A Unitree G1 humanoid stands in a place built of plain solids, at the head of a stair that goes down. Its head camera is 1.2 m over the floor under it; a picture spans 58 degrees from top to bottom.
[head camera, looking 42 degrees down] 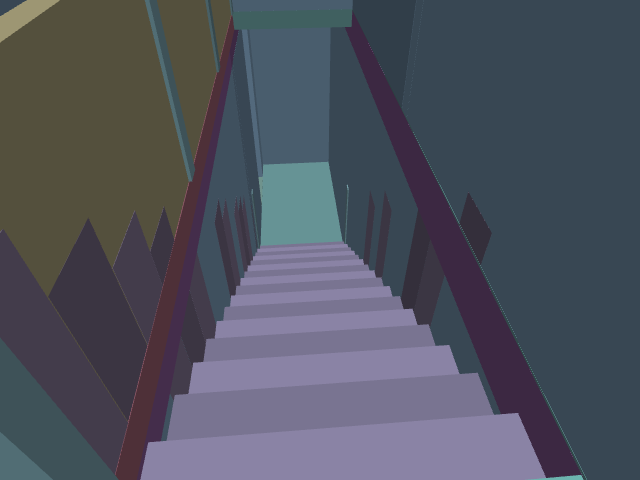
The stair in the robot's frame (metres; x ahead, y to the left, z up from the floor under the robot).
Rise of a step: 0.18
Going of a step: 0.26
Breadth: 1.20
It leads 5 degrees to the left of straight ahead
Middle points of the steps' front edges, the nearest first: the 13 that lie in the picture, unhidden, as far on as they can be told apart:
0.63 -0.06 -0.18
0.89 -0.04 -0.36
1.15 -0.02 -0.54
1.40 0.00 -0.72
1.66 0.02 -0.90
1.91 0.05 -1.08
2.17 0.07 -1.26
2.42 0.09 -1.44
2.68 0.11 -1.62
2.94 0.13 -1.80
3.19 0.15 -1.98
3.45 0.17 -2.17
3.70 0.19 -2.35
